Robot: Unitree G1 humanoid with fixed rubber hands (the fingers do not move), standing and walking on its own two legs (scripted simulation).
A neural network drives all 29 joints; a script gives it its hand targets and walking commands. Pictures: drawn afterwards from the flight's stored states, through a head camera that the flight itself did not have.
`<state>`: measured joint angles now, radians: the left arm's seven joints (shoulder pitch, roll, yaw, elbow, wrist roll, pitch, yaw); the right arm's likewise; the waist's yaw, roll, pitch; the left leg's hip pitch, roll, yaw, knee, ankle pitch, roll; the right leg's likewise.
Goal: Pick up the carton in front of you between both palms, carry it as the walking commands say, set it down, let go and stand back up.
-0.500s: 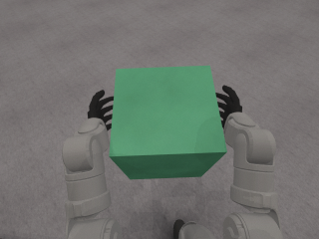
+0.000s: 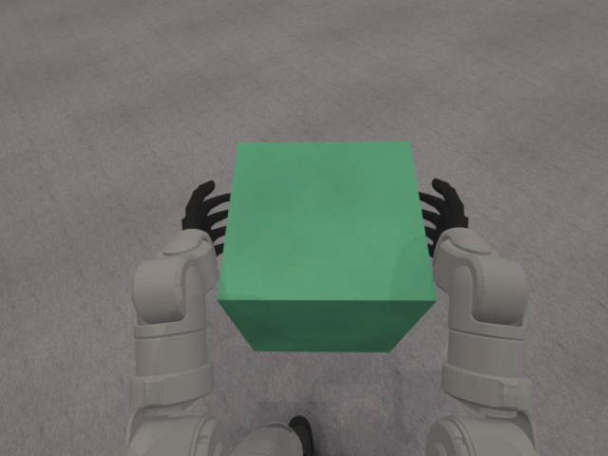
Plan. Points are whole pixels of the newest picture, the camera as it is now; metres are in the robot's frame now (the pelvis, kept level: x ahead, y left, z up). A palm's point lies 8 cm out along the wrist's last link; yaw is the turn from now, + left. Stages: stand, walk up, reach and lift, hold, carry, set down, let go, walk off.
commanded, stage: carry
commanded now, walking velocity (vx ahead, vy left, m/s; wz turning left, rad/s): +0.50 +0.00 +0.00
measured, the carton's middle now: (322, 259) +0.36 +0.01 +0.04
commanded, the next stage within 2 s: none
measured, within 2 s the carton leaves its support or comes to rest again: neither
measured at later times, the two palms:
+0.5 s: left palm (255, 76) +0.66 +0.13 +0.14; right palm (436, 70) +0.67 -0.17 +0.14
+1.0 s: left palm (255, 27) +0.91 +0.16 +0.10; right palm (396, 21) +0.91 -0.14 +0.11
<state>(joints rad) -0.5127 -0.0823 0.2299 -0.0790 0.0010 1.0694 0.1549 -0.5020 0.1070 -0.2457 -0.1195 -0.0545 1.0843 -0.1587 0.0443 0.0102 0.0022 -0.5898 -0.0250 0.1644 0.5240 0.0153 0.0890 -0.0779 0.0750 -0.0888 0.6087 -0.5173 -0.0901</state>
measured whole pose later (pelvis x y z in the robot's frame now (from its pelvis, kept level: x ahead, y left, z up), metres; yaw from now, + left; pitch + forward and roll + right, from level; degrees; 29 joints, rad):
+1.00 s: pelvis +0.66 +0.01 +0.01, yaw +0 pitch +3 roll +1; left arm -0.06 -0.13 0.09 -0.44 0.06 1.23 0.12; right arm -0.08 0.13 -0.06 -0.40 -0.06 1.21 -0.13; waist -0.01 -0.04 -0.14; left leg -0.46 0.03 0.25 0.56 -0.16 0.09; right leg -0.14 -0.08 -0.08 0.87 -0.47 0.01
